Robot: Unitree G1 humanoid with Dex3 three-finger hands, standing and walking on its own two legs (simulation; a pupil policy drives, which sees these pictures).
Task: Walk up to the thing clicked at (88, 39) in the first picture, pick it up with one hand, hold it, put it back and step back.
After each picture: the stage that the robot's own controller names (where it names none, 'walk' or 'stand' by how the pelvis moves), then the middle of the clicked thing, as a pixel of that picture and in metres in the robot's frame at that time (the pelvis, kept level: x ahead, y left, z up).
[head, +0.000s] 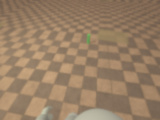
stand; (88, 39) +1.77 +0.11 -0.66
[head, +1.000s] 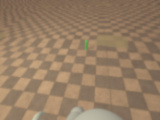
walk; (86, 45) +1.63 +0.25 -0.65
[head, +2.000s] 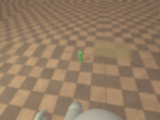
walk; (80, 56) +1.10 +0.29 -0.65
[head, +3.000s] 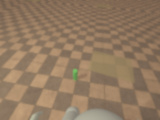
walk; (75, 75) +0.70 +0.22 -0.63
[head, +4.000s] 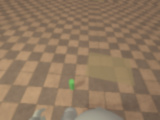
walk; (71, 84) +0.48 +0.21 -0.64
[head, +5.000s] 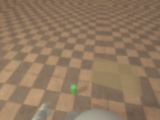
stand; (73, 90) +0.43 +0.20 -0.64
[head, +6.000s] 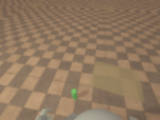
stand; (74, 94) +0.41 +0.20 -0.66
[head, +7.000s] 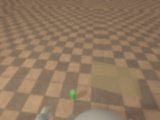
stand; (73, 95) +0.39 +0.21 -0.66
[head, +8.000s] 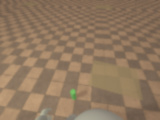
stand; (73, 94) +0.40 +0.21 -0.66
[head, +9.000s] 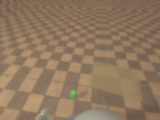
stand; (73, 95) +0.39 +0.20 -0.66
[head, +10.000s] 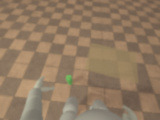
go down; (69, 80) +0.42 +0.21 -0.57
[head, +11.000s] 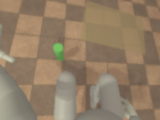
go down; (59, 53) +0.48 +0.24 -0.25
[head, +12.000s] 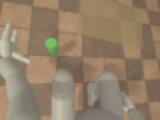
close in; (53, 49) +0.47 +0.25 -0.22
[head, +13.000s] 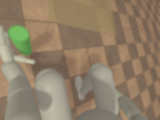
close; (23, 44) +0.46 +0.30 -0.16
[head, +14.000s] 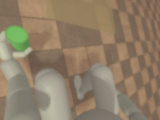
lift; (21, 44) +0.45 +0.30 -0.16
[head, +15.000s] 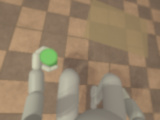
lift; (51, 60) +0.34 +0.28 -0.06
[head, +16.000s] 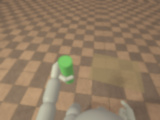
hold; (67, 72) +0.32 +0.16 +0.07
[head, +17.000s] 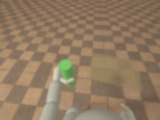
hold; (68, 74) +0.31 +0.16 +0.03
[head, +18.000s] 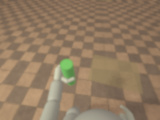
hold; (69, 74) +0.32 +0.16 +0.03
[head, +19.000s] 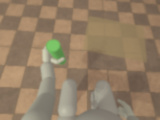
crouch; (58, 54) +0.44 +0.21 -0.04
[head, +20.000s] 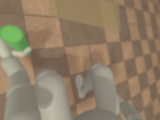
lower; (20, 44) +0.45 +0.30 -0.17
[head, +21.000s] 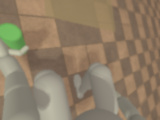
lower; (16, 43) +0.45 +0.31 -0.17
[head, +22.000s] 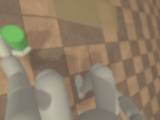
lower; (19, 44) +0.45 +0.30 -0.17
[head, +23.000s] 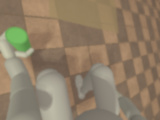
lower; (22, 45) +0.44 +0.30 -0.17
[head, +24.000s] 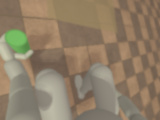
loosen; (22, 47) +0.44 +0.30 -0.17
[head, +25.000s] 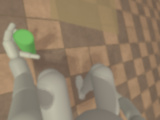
withdraw; (27, 46) +0.44 +0.28 -0.17
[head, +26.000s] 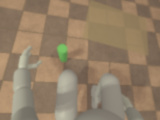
walk; (63, 54) +0.46 +0.23 -0.23
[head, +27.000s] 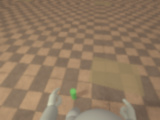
stand; (73, 94) +0.38 +0.18 -0.59
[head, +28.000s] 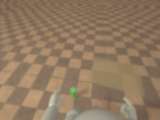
stand; (73, 93) +0.40 +0.19 -0.60
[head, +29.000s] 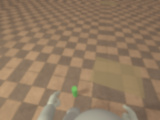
stand; (74, 92) +0.40 +0.18 -0.61
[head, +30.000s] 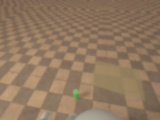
walk; (76, 95) +0.41 +0.18 -0.66
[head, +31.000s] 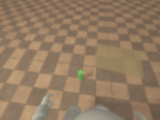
walk; (80, 75) +0.56 +0.14 -0.63
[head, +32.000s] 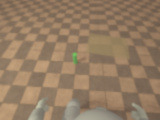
walk; (75, 58) +0.85 +0.27 -0.63
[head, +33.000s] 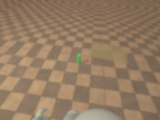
stand; (79, 59) +1.06 +0.23 -0.64
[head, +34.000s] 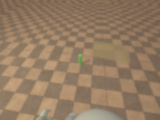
stand; (80, 59) +1.05 +0.22 -0.66
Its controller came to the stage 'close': yes
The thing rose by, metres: 0.68
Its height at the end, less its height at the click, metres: +0.00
